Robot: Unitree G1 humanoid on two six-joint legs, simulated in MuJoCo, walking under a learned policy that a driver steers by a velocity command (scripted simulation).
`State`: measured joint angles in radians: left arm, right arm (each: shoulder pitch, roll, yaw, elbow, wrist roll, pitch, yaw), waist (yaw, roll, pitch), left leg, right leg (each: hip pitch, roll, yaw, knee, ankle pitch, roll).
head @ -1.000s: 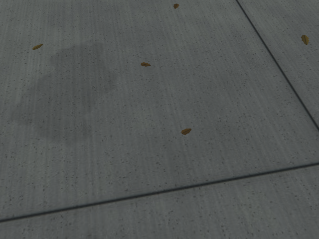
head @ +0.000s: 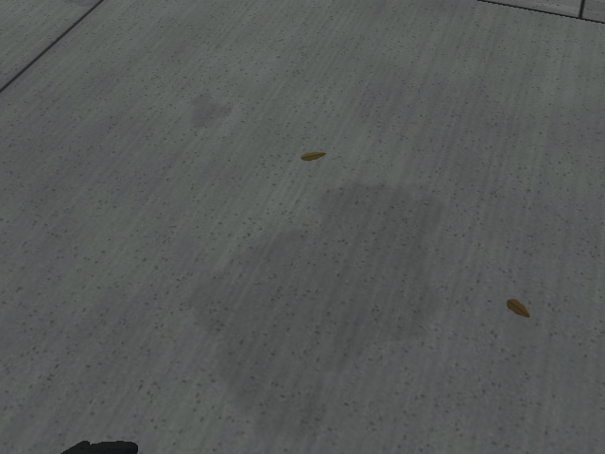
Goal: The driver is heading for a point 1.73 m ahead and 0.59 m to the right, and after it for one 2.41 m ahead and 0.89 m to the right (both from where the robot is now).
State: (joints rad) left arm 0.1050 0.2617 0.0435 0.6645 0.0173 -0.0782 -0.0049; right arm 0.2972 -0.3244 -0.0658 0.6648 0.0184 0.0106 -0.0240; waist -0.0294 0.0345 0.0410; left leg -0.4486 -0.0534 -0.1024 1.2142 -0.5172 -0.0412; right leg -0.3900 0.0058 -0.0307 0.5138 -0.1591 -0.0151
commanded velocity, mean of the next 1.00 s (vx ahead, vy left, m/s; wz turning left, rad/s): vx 0.05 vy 0.00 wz -0.25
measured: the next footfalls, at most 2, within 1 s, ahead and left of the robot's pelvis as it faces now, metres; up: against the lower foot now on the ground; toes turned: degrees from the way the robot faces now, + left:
left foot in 0.28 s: +0.15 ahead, +0.14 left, +0.00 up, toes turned +1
right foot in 0.54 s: +0.11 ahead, -0.09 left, +0.00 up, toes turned -8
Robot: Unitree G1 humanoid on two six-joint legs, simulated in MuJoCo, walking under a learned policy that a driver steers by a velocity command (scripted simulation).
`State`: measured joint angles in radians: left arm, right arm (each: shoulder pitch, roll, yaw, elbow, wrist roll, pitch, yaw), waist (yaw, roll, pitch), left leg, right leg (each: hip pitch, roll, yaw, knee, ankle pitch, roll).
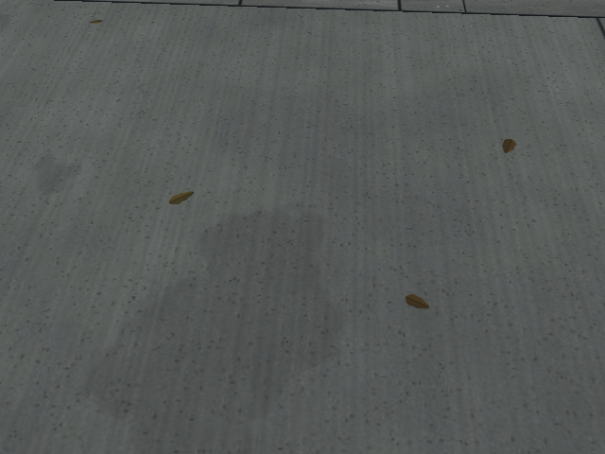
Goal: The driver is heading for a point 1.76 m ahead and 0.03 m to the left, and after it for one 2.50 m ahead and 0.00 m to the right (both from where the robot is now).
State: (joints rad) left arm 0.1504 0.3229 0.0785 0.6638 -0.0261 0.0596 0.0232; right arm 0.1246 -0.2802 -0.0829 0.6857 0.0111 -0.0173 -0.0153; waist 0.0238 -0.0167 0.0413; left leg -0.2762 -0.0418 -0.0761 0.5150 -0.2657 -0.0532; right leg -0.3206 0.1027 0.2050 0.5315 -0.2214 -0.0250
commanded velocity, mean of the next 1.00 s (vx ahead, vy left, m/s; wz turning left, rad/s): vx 0.02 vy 0.00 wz -0.27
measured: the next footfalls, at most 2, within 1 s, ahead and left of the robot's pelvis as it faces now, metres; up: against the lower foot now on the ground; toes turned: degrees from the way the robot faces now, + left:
left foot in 0.02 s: +0.04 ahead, +0.13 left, +0.00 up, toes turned -5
right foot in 0.42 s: -0.01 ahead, -0.14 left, +0.00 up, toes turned -13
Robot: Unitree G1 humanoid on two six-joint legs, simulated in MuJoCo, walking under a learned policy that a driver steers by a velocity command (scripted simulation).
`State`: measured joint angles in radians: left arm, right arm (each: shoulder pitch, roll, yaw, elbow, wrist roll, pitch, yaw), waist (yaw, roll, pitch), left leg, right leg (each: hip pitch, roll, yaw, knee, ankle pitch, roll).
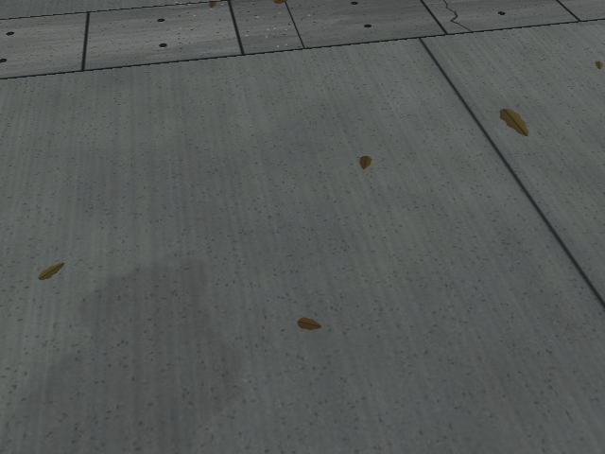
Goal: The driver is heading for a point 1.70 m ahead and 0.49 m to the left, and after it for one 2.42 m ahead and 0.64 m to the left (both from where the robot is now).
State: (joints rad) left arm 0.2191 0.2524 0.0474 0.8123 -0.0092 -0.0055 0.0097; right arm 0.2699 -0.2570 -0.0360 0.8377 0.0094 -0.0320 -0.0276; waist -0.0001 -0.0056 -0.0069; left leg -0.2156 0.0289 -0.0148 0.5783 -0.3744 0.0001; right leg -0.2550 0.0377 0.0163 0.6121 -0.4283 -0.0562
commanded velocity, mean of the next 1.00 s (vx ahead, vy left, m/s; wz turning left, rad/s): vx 0.20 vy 0.00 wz -0.01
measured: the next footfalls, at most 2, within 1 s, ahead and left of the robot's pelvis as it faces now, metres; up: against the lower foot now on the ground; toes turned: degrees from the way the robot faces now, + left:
left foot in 0.48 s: +0.37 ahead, +0.13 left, +0.00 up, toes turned +2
right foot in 0.84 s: +0.33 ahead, -0.10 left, +0.00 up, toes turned +0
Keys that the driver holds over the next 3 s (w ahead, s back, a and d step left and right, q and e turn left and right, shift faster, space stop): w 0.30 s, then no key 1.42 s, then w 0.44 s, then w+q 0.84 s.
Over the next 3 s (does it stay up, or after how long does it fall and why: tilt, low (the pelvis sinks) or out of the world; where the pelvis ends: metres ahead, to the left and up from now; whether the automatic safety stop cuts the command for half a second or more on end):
stays up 0.88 0.05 -0.01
